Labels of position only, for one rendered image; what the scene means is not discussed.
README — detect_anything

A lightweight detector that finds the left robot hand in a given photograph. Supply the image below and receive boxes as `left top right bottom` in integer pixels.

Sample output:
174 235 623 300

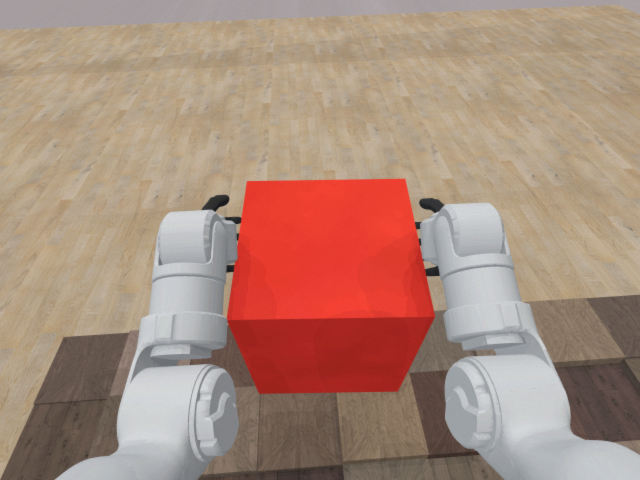
202 195 241 273

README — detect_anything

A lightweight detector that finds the right robot upper arm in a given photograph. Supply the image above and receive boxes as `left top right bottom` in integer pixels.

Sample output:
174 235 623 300
445 354 640 480

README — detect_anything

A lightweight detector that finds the left robot upper arm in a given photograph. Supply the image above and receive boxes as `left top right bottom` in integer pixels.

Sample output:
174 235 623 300
55 364 239 480

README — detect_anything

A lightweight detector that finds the right robot hand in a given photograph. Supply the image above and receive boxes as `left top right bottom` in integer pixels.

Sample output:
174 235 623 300
415 198 444 276

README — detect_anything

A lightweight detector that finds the robot right forearm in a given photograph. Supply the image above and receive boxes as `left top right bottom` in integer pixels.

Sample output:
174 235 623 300
420 203 571 420

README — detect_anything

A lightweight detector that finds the carton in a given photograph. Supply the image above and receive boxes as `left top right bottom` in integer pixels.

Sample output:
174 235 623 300
227 179 435 394

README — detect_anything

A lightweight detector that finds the robot left forearm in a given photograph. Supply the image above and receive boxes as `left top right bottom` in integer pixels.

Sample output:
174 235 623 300
117 210 238 443

